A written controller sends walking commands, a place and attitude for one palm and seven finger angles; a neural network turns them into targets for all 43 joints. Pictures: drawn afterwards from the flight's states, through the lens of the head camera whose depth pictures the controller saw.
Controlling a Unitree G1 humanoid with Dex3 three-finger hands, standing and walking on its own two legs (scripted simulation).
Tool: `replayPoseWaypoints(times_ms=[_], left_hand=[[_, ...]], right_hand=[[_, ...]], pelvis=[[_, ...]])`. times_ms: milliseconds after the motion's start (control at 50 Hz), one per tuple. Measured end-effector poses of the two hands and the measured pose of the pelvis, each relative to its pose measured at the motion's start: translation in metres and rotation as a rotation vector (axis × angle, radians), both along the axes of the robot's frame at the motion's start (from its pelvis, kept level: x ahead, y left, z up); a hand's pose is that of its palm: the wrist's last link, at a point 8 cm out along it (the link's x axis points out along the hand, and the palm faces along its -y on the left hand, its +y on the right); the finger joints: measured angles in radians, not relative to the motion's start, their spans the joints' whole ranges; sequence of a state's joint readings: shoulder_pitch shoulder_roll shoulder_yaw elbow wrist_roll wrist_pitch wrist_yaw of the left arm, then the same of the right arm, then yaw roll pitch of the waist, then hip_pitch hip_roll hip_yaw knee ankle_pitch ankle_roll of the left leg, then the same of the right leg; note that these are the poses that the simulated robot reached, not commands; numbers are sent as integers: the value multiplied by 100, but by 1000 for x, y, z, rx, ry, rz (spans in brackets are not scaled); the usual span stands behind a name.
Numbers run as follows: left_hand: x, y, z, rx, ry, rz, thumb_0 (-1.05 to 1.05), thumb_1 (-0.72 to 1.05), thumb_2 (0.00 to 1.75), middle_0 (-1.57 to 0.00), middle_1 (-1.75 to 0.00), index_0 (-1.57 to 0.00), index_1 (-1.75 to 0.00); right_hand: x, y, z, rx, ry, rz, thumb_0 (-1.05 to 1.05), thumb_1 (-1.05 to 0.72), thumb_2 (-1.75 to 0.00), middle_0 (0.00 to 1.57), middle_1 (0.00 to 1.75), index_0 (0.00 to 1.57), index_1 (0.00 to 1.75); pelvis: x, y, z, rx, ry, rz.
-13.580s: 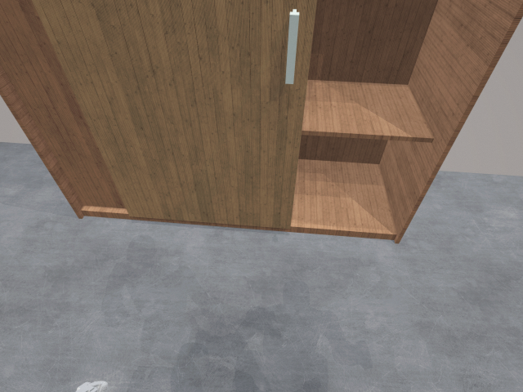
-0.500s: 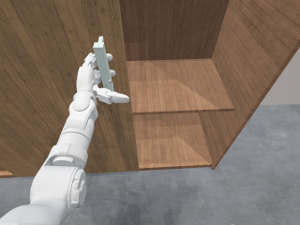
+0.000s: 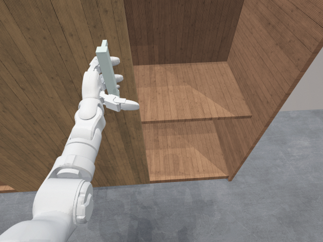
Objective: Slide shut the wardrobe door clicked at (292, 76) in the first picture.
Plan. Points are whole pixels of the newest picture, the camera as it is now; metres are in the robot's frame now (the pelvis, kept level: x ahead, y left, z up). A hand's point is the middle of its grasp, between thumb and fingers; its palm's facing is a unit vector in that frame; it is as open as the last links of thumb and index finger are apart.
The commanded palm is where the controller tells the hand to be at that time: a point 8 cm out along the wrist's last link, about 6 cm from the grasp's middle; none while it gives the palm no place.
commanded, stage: grip the handle and tug to test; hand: left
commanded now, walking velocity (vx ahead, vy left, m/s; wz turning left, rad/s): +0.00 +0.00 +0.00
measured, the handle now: (111, 76) +0.51 +0.12 +0.14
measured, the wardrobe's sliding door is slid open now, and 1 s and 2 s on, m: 0.50 0.50 0.50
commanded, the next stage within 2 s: tug the door sideways, standing still in 1.38 s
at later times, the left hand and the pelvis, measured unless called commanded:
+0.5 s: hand (114, 86) +0.46 +0.11 +0.15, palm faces +0.04 -1.00 -0.01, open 7.8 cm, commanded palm +0.43 +0.16 +0.15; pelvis +0.00 +0.00 +0.00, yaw +0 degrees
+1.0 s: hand (116, 86) +0.46 +0.10 +0.15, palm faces +0.03 -1.00 +0.00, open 6.0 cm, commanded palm +0.42 +0.16 +0.15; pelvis +0.01 +0.00 +0.00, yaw +0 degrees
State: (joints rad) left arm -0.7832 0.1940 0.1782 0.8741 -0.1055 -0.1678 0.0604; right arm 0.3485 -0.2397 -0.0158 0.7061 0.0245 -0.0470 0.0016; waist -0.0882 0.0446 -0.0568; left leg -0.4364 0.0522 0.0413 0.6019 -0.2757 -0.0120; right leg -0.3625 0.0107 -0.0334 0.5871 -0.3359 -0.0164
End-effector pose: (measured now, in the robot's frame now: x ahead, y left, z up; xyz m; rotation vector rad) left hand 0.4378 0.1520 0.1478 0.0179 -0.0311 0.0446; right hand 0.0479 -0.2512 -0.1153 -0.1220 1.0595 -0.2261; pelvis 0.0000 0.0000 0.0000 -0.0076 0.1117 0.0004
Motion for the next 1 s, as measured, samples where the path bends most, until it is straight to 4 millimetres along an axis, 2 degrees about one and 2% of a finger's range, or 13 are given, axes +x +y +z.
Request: replayPoseWaypoints(times_ms=[100, 200, 420, 620, 720, 1000], left_hand=[[1, 0, -2, -8, 16, -6, -1, -44, 33, -30, -121, -30, -120], [2, 1, 0, -9, 8, -8, -1, -29, 39, -32, -123, -32, -123], [4, 6, -3, -15, 22, -2, 0, 18, 59, -37, -130, -38, -129], [-1, 7, 3, -16, 0, -8, 1, 63, 79, -40, -135, -38, -133], [-2, 3, 2, -20, 5, -15, 1, 68, 82, -37, -136, -35, -134], [-2, 3, 3, -17, 6, -10, 1, 68, 82, -36, -137, -35, -135]], right_hand=[[2, 1, 1, 0, 1, 0, 0, -91, -90, 20, 30, 21, 30], [5, 1, 2, -5, -5, 1, 0, -91, -90, 20, 30, 21, 30], [7, 1, 3, -8, -3, 2, 0, -91, -90, 20, 30, 21, 30], [12, 4, 4, 0, -19, -3, 1, -91, -90, 20, 30, 20, 30], [16, 5, 4, 0, -28, 4, 0, -91, -90, 20, 30, 20, 30], [17, 4, 6, -3, -31, 2, 0, -91, -90, 20, 30, 21, 30]], pelvis=[[1, 0, 0, 0, -3, 1], [1, 0, 0, -1, -2, 1], [3, 1, 1, -1, 1, 0], [6, 3, 1, -3, -7, -3], [5, 4, 1, -3, -10, -1], [5, 2, 2, -1, -12, -5]])
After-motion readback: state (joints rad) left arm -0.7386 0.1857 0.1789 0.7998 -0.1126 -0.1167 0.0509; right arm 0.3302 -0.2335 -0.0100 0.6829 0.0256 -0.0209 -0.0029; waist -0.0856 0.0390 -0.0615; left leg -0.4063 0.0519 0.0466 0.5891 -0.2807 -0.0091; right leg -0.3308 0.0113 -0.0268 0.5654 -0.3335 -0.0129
